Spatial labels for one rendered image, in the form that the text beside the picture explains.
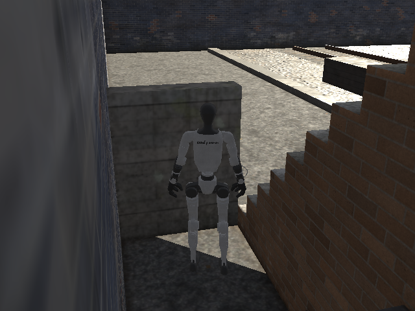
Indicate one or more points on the stairs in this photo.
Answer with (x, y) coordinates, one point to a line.
(335, 229)

